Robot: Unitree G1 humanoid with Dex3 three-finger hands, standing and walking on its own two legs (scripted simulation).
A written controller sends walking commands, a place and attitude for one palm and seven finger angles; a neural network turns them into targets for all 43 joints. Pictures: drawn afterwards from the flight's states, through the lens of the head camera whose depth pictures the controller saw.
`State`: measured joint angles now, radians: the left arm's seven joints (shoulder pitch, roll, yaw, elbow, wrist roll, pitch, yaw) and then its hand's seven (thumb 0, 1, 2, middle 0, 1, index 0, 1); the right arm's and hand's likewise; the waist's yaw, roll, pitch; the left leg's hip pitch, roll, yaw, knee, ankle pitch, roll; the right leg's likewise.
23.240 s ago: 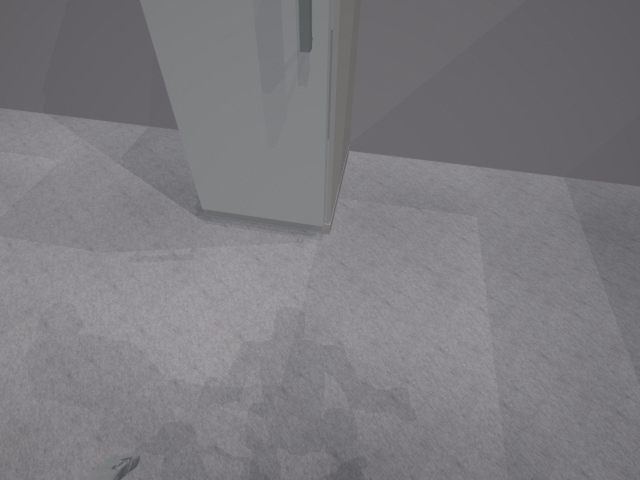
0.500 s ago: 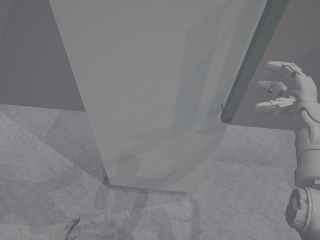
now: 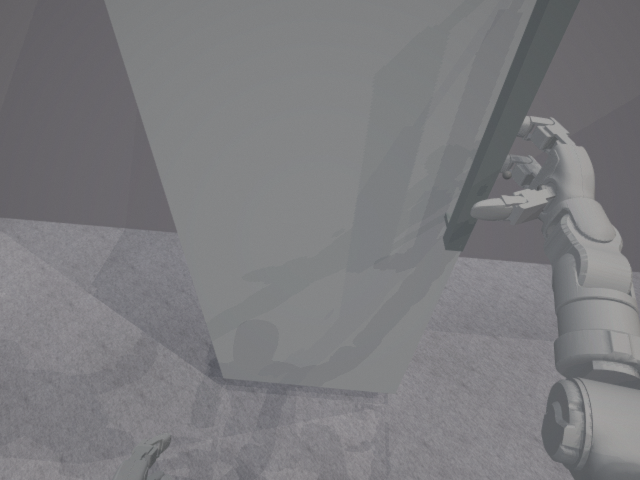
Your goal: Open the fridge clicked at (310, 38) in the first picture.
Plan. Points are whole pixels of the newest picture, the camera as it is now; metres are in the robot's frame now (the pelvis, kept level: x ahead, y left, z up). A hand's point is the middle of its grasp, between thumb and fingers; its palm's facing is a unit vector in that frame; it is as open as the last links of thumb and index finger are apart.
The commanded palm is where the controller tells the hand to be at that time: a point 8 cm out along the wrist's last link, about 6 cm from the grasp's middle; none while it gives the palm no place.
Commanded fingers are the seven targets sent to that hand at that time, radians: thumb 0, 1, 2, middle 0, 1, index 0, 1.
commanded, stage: feel for the door with the fingertips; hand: right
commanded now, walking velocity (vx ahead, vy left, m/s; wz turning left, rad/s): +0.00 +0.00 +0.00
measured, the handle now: (495, 122) +0.50 -0.16 +0.24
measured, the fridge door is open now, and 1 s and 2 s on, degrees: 0 0 0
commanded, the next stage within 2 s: slide the fingers in behind the handle in 0.40 s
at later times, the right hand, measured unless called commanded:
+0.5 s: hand (505, 162) +0.46 -0.17 +0.21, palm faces +0.00 +1.00 +0.02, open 13.7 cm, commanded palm +0.44 -0.23 +0.21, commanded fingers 0.00 0.50 -0.30 0.30 1.20 0.30 1.20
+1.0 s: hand (501, 169) +0.45 -0.17 +0.20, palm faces -0.01 +1.00 +0.02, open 14.0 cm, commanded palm +0.42 -0.22 +0.21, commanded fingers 0.00 0.50 -0.30 0.30 1.20 0.30 1.20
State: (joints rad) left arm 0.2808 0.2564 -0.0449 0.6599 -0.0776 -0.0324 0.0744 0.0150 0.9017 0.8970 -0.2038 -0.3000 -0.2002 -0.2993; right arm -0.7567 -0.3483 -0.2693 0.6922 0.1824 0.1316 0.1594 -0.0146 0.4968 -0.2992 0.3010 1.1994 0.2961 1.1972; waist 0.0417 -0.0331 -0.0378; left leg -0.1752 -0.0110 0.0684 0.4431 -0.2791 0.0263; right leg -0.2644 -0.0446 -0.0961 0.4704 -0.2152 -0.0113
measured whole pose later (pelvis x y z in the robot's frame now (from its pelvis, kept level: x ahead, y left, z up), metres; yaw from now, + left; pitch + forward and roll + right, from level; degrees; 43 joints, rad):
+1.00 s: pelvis +0.00 -0.01 +0.00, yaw +0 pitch +2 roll +1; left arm 0.31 0.27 -0.03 0.68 -0.08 -0.06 0.07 0.01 0.90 0.90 -0.20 -0.30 -0.20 -0.30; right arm -0.85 -0.36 -0.25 0.82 0.18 0.08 0.17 -0.01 0.50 -0.30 0.30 1.20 0.30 1.20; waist 0.05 -0.04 -0.03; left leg -0.21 -0.01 0.07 0.45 -0.28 0.02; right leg -0.30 -0.04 -0.09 0.49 -0.22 -0.02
